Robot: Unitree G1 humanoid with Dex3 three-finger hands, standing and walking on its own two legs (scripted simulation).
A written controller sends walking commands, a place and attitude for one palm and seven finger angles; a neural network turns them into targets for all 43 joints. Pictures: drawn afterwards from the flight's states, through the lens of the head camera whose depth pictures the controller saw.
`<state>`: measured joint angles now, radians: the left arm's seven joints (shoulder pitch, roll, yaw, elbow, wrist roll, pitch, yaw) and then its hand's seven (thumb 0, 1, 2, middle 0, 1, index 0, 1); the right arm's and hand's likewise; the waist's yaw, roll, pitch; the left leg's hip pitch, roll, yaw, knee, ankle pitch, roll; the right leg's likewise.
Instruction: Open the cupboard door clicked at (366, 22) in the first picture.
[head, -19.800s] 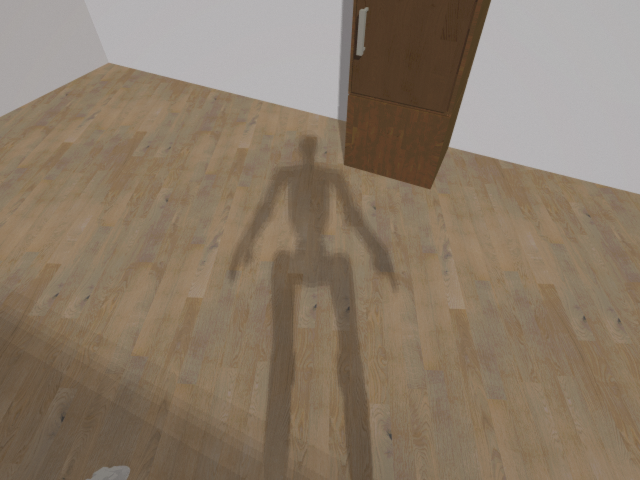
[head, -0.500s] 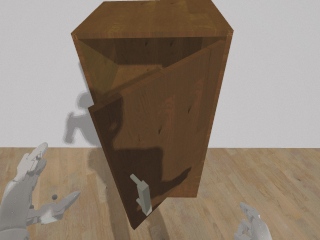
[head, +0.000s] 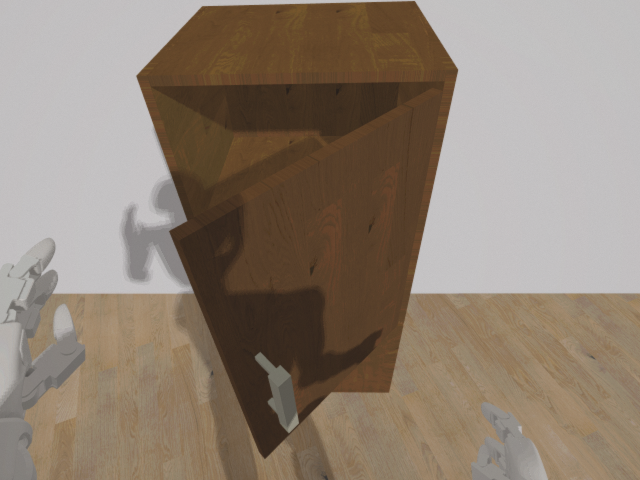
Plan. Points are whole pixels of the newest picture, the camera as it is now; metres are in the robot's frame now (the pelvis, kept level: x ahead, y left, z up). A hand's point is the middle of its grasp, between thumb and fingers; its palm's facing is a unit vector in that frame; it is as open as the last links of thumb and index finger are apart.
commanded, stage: draw the hand back to the body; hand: left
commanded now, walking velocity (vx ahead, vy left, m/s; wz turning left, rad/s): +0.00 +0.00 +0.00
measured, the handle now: (276, 392) +0.27 +0.11 -0.08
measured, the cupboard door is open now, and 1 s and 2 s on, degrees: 46 46 46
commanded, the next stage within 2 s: step back with the hand held close in 0.12 s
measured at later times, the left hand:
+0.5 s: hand (73, 343) +0.19 +0.26 +0.16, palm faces +0.36 -0.79 -0.49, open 7.4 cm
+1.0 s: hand out of the picture +0.09 +0.29 +0.16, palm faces +0.44 -0.74 -0.51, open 7.4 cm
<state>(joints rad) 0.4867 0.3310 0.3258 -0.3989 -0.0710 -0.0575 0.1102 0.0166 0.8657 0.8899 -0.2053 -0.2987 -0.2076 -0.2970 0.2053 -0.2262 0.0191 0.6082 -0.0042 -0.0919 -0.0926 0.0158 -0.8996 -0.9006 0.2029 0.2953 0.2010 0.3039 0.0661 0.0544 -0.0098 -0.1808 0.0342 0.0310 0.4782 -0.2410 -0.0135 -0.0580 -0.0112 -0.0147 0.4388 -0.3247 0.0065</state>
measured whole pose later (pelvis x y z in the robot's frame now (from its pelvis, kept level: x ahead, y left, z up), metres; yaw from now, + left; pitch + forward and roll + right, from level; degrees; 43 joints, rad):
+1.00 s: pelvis -0.10 +0.02 -0.01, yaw +2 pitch -1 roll -2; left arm 0.54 0.41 0.45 -0.51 -0.03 -0.22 0.14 0.02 0.89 0.90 -0.21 -0.30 -0.21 -0.30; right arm 0.20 -0.21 -0.01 0.56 0.00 -0.06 -0.08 0.01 -0.90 -0.90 0.20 0.30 0.20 0.30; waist -0.01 0.04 0.07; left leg -0.44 0.03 0.01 0.57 -0.16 0.03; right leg -0.31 0.02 0.01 0.56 -0.22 0.02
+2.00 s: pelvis -0.23 +0.00 -0.01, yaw -3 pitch +0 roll +0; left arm 0.50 0.37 0.39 -0.39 -0.03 -0.21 0.17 0.02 0.89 0.90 -0.21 -0.30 -0.21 -0.30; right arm 0.30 -0.25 -0.04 0.71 -0.01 -0.10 -0.09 0.02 -0.90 -0.90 0.20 0.29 0.20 0.30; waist 0.00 0.00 -0.02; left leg -0.29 0.00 0.00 0.54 -0.26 0.00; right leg -0.15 0.04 -0.02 0.51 -0.37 -0.04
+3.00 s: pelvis -0.26 +0.00 +0.00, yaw -1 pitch -1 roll -1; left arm 0.36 0.18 0.01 1.14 0.01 0.03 0.02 0.01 0.96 0.90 -0.20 -0.30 -0.20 -0.30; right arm 0.31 -0.16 0.00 1.11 -0.03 0.04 -0.03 0.01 -0.90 -0.90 0.20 0.29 0.20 0.30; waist 0.01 0.00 0.07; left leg -0.30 -0.01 -0.04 0.47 -0.16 0.00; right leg -0.14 0.03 -0.06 0.44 -0.28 -0.04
